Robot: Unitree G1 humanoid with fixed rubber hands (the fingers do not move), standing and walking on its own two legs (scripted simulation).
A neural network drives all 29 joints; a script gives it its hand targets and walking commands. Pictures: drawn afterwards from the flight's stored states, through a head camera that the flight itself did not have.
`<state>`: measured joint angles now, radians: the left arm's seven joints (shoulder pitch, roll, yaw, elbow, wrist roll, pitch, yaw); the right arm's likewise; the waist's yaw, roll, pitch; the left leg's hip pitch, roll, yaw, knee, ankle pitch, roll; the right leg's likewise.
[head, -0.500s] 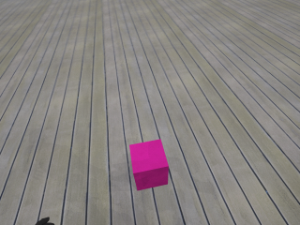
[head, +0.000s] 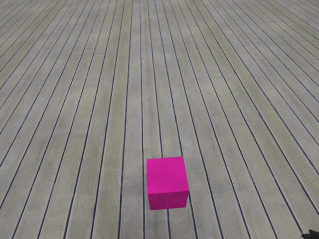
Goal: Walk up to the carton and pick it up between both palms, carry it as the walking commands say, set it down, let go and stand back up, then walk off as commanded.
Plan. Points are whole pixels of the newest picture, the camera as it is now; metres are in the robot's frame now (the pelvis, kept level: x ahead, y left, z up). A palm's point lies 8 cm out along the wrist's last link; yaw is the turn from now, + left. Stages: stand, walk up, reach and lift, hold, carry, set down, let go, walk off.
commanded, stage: walk up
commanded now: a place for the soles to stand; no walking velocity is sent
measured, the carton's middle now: (166, 183) +0.54 +0.02 -0.63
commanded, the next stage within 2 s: reach and lift in 1.58 s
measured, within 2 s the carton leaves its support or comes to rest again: neither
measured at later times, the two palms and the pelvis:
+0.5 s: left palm (57, 234) +0.17 +0.30 -0.08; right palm (304, 210) +0.24 -0.35 -0.09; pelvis +0.10 -0.03 +0.00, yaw +6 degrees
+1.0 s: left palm (49, 234) +0.17 +0.31 -0.07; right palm (299, 201) +0.25 -0.33 -0.07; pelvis +0.10 -0.03 +0.02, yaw +7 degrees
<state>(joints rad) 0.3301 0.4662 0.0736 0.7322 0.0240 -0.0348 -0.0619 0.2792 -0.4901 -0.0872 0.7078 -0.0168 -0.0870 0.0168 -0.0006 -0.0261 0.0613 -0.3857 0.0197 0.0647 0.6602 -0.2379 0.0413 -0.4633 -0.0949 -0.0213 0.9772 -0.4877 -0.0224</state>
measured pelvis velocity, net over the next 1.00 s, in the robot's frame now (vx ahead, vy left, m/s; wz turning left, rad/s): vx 0.10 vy -0.03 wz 0.13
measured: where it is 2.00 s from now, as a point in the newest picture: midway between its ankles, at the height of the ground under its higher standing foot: outside the picture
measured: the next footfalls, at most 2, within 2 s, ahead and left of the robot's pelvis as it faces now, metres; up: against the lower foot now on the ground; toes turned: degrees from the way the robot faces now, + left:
right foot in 0.10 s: +0.15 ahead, -0.16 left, +0.00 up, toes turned +8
